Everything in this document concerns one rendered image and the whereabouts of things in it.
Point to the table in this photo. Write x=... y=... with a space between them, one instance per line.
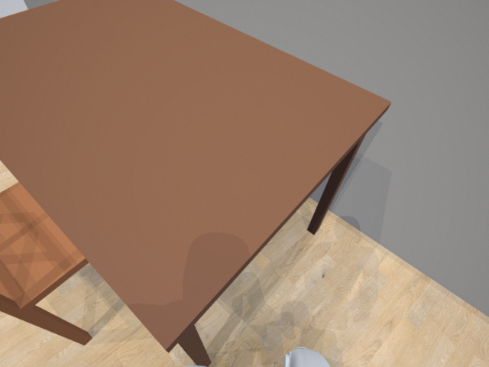
x=168 y=147

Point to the chair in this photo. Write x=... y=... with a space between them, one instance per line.
x=36 y=257

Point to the right robot thigh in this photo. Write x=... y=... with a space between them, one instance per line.
x=304 y=358

